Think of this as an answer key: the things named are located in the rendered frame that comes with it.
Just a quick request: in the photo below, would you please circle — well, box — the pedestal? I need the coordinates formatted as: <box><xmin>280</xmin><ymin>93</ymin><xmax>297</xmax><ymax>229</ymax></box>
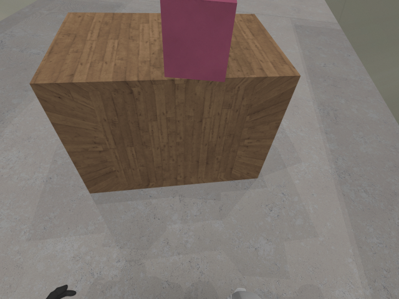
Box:
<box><xmin>30</xmin><ymin>12</ymin><xmax>300</xmax><ymax>194</ymax></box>

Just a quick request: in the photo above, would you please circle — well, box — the carton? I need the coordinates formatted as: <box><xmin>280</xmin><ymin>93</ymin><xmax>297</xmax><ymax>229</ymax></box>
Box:
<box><xmin>160</xmin><ymin>0</ymin><xmax>237</xmax><ymax>82</ymax></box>

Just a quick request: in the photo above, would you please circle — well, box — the left robot hand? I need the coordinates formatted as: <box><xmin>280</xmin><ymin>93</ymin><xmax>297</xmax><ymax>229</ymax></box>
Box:
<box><xmin>46</xmin><ymin>285</ymin><xmax>76</xmax><ymax>299</ymax></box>

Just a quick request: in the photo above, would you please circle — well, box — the robot right shin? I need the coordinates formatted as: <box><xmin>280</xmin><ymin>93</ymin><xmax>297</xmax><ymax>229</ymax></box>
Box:
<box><xmin>234</xmin><ymin>288</ymin><xmax>246</xmax><ymax>293</ymax></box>

